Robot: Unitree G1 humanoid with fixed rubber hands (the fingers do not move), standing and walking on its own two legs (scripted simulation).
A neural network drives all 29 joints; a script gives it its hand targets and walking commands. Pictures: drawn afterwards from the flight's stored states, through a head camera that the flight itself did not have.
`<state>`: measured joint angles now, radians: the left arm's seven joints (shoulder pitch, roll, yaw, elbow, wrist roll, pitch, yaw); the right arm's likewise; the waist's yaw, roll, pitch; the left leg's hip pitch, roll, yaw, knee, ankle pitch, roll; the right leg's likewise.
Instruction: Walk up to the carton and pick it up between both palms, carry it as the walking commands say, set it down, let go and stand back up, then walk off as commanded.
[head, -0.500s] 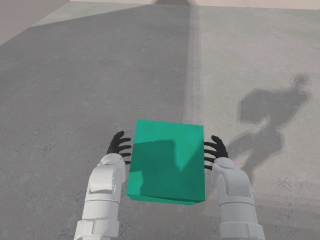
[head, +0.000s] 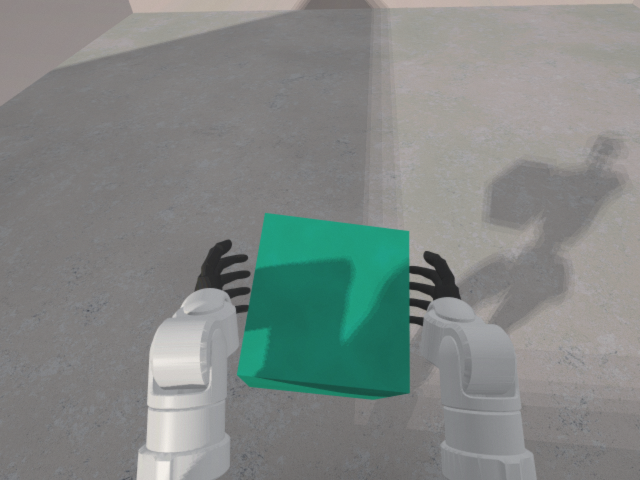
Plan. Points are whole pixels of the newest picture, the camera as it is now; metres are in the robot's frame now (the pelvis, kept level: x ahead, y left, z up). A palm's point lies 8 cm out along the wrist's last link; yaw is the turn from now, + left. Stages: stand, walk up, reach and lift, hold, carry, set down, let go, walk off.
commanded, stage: carry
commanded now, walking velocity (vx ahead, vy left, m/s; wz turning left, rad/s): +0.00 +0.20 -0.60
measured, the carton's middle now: (323, 314) +0.33 +0.01 +0.02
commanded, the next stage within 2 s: none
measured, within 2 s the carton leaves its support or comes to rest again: neither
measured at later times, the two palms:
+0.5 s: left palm (248, 299) +0.31 +0.10 +0.09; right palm (469, 349) +0.25 -0.15 +0.07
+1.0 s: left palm (286, 306) +0.31 +0.06 +0.08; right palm (509, 403) +0.19 -0.18 +0.07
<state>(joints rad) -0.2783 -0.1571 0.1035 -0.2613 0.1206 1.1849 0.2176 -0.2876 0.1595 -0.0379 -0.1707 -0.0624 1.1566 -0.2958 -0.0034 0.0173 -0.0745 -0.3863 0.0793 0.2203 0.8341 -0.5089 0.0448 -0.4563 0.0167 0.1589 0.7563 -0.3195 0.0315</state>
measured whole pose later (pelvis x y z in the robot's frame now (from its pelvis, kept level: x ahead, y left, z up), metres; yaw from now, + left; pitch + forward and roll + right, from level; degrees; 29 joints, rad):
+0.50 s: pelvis -0.01 +0.04 +0.00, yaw -11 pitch +7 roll +1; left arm -0.30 -0.16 0.09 -0.31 0.09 1.19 0.23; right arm -0.27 0.15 -0.04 -0.29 -0.05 1.20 -0.31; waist -0.01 -0.01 -0.04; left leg -0.42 0.06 0.19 0.83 -0.62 0.01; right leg -0.61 0.04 0.16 0.70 -0.22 0.03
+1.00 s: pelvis -0.02 +0.07 +0.01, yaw -25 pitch +9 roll +1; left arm -0.28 -0.16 0.07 -0.36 0.09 1.17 0.23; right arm -0.26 0.15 -0.05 -0.32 -0.04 1.15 -0.30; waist -0.02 -0.04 0.00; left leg -0.43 0.05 0.12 0.74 -0.57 0.01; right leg -0.60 0.06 0.17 0.61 -0.17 0.03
